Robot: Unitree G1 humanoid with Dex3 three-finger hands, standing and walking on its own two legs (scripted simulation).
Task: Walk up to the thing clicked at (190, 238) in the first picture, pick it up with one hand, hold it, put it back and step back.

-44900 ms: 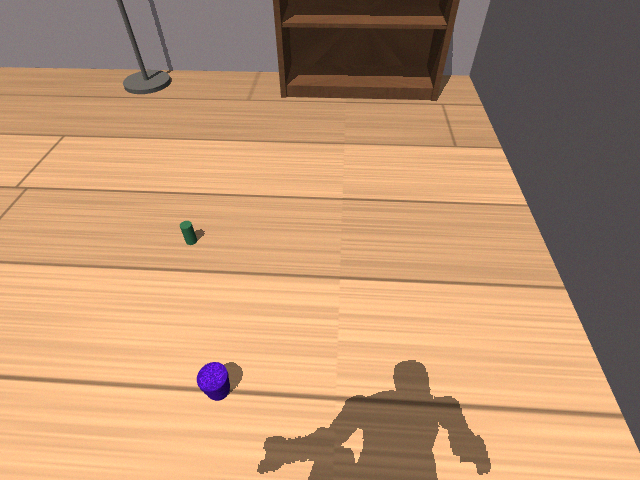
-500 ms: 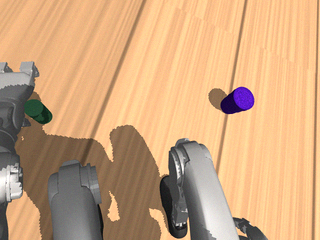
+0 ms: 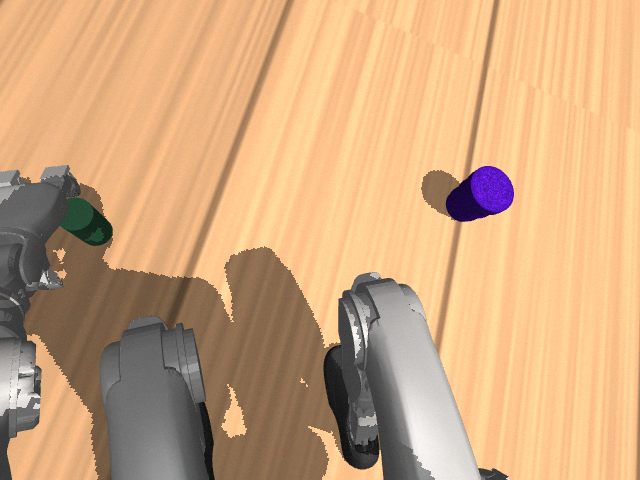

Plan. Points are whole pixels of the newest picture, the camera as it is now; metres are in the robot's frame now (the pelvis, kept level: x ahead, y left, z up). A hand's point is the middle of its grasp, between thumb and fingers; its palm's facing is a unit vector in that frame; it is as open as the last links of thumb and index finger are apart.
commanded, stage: rest palm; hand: left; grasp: from above
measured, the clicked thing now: (86, 223) +0.49 +0.27 -0.29
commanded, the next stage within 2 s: close in 1.32 s
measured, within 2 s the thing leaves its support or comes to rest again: neither
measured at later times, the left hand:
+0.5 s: hand (74, 222) +0.48 +0.27 -0.22, palm faces -0.47 -0.07 -0.88, open 13.7 cm
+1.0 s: hand (81, 226) +0.48 +0.27 -0.25, palm faces -0.47 -0.08 -0.88, open 13.5 cm
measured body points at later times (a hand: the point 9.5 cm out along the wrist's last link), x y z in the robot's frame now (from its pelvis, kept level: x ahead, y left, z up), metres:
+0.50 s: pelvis +0.01 +0.00 -0.02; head +0.27 +0.07 +0.34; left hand +0.50 +0.27 -0.17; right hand +0.03 -0.27 -0.11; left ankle +0.08 +0.13 -0.30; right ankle +0.11 -0.14 -0.30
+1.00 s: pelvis +0.01 +0.00 -0.03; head +0.28 +0.08 +0.32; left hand +0.50 +0.27 -0.20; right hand +0.04 -0.27 -0.11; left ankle +0.08 +0.13 -0.30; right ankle +0.11 -0.14 -0.30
